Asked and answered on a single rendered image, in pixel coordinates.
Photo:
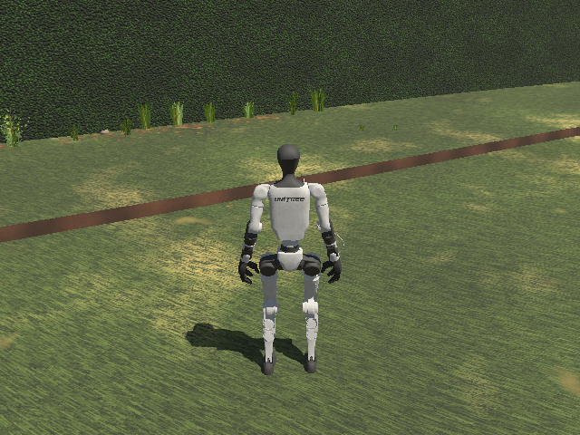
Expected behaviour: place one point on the robot left upper arm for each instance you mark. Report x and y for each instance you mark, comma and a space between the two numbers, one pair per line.
257, 206

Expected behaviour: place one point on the left robot hand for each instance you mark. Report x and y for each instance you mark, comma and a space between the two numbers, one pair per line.
242, 270

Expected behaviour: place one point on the humanoid robot torso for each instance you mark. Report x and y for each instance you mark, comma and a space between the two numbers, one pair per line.
289, 216

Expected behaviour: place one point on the robot left shin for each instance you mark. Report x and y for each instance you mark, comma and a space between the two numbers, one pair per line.
269, 330

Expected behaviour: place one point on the right robot hand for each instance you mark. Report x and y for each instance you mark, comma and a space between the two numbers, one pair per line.
336, 271

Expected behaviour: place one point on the right robot forearm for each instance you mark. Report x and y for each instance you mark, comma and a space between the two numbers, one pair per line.
330, 243

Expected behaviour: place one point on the robot right upper arm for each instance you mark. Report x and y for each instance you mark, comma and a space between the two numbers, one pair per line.
321, 206

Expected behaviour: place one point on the left robot forearm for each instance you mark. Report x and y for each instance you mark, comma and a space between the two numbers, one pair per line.
249, 245

